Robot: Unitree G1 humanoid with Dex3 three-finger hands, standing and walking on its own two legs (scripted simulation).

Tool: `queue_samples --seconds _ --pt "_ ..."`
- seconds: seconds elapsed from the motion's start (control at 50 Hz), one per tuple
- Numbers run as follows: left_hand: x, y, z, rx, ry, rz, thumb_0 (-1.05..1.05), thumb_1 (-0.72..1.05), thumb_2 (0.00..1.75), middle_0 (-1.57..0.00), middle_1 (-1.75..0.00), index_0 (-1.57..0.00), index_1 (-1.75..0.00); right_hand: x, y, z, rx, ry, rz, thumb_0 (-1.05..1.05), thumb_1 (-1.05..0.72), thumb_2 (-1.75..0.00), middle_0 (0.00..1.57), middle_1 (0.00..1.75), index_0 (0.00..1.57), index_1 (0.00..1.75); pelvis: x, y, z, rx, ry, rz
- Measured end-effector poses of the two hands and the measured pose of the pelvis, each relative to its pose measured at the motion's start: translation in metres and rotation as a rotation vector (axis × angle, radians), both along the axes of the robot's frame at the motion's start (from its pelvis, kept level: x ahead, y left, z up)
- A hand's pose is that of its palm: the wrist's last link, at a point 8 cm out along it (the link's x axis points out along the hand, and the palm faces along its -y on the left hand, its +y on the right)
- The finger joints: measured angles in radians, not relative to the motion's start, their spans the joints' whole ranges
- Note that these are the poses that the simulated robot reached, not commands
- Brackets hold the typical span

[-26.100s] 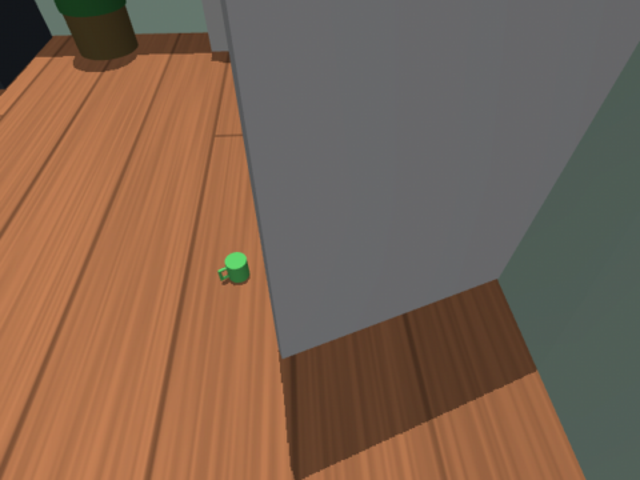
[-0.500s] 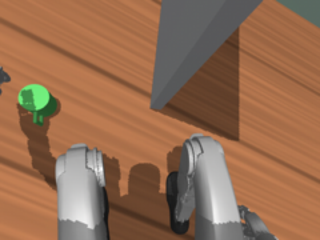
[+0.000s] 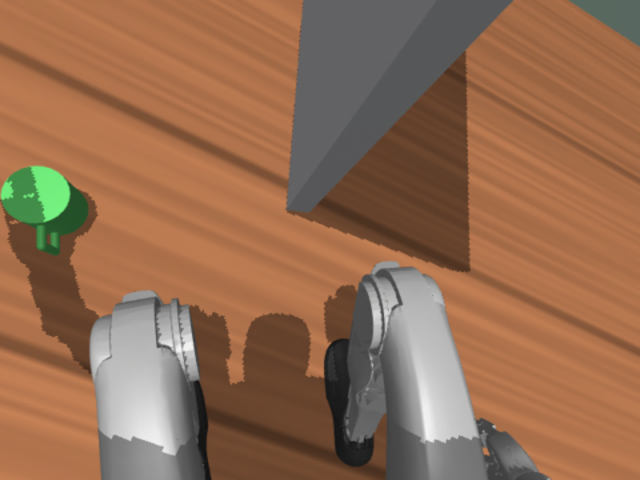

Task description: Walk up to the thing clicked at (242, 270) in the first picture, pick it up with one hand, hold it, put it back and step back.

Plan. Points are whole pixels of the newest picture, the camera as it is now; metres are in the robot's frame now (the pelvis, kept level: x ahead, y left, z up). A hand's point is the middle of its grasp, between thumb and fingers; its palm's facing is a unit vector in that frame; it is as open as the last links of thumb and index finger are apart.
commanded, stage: rise first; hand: left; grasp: from above
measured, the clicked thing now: (48, 214) +0.45 +0.33 -0.28
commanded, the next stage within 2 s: approach in 0.02 s
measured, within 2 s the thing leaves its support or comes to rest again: neither
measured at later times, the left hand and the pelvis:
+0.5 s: hand (33, 174) +0.47 +0.31 -0.17, palm faces -0.37 -0.05 -0.93, open 14.0 cm; pelvis +0.00 +0.00 -0.01, yaw -1 degrees
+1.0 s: hand out of the picture +0.42 +0.35 -0.18, palm faces -0.49 -0.09 -0.87, open 14.0 cm; pelvis -0.01 +0.00 -0.01, yaw +0 degrees
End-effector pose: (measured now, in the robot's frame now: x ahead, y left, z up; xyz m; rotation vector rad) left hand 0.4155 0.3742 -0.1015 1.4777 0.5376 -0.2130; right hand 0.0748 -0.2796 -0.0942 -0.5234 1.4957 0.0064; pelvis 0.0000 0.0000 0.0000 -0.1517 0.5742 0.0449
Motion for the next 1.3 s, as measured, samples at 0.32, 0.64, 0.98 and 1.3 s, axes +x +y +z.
queue_samples --seconds 0.32,0.64,0.98,1.3 --pt "0.012 -0.015 -0.013 0.006 0.000 -0.055 0.00 -0.52 0.99 -0.08 -1.05 -0.08 -1.04 0.002 0.003 -0.005 0.004 -0.017 0.015 0.00 -0.91 -0.89 0.20 0.30 0.21 0.30 0.000 0.000 -0.008 -0.002 -0.005 -0.001" --pt "0.078 -0.082 0.004 0.049 -0.064 -0.038 0.00 -0.54 1.00 -0.08 -1.06 -0.08 -1.05 -0.037 0.004 0.012 0.019 -0.041 -0.117 0.00 -0.92 -0.89 0.20 0.30 0.21 0.30 0.001 0.000 0.003 0.002 0.031 -0.010" --pt "0.012 -0.023 -0.019 -0.027 0.048 -0.048 0.00 -0.53 0.99 -0.09 -1.06 -0.10 -1.04 -0.040 -0.001 0.007 0.007 0.060 -0.024 0.00 -0.92 -0.89 0.20 0.30 0.21 0.30 -0.006 -0.001 -0.004 -0.005 -0.024 -0.005" --pt "0.044 -0.045 -0.035 0.008 -0.017 -0.037 0.00 -0.51 1.01 -0.08 -1.04 -0.09 -1.03 -0.002 0.009 0.010 -0.005 -0.092 0.031 0.00 -0.91 -0.89 0.20 0.30 0.20 0.30 -0.003 0.005 -0.012 -0.026 -0.015 -0.007"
